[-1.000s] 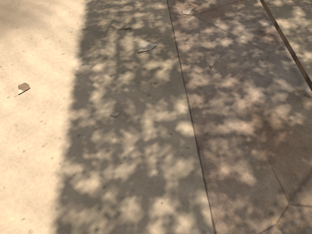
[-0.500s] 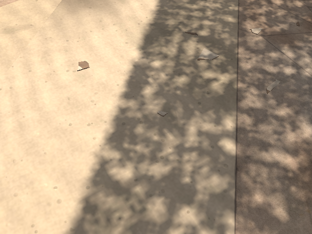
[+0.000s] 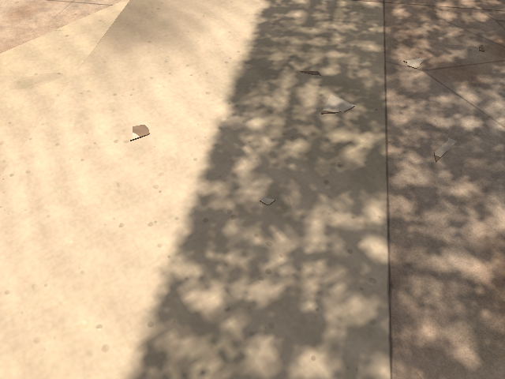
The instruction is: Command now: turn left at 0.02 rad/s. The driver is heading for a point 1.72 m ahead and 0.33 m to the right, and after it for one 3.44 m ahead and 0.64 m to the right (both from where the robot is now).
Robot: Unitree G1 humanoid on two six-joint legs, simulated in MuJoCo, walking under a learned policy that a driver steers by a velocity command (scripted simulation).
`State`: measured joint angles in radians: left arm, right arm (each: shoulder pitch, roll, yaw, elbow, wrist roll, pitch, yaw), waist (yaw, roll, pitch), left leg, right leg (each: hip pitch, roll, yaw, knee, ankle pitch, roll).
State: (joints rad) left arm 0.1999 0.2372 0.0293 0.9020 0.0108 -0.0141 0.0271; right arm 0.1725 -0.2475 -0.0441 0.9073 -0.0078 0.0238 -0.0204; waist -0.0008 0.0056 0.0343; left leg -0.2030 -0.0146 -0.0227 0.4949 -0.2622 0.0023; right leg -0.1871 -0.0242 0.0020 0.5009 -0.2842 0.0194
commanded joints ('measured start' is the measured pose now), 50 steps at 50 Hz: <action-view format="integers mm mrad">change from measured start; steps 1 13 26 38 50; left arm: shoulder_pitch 0 7 46 -82 -308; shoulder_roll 125 108 119 80 50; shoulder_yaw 25 15 17 15 -3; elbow -25 55 107 -23 -146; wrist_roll -2 -5 -22 -30 -40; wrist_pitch -9 -3 3 -106 -87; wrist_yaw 6 7 20 -19 -66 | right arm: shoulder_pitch -24 9 43 477 319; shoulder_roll -98 -100 -99 -223 -149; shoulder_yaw -20 -14 -12 -58 -5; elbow -22 84 140 245 150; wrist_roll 1 5 20 37 24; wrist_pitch -14 -16 -21 -134 -118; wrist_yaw -6 -18 -24 30 -10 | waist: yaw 7 1 0 -169 -45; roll -5 -7 -18 305 113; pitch -21 -12 72 12 114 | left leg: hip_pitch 7 22 -102 479 77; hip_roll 41 40 8 333 211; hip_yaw -44 -32 -11 -571 -74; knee -79 -83 -60 -233 -453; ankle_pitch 130 154 -407 131 303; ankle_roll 16 12 57 270 166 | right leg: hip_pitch -15 -14 -116 -621 -339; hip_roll -37 -16 1 78 -6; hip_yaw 38 22 38 -31 -68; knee -94 -104 -106 509 132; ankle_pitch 133 146 -410 -169 292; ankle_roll -21 -23 -80 -35 -37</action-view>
